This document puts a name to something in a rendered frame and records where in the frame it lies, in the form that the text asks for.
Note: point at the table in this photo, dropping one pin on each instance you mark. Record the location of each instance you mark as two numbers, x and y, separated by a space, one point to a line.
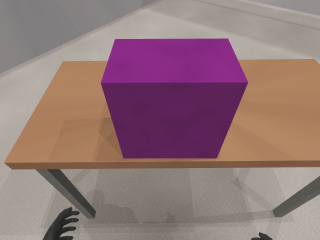
276 125

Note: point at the carton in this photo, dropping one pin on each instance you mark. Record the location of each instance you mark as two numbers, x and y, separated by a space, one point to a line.
172 98

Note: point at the left robot hand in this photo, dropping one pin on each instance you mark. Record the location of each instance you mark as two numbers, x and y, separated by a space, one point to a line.
56 229

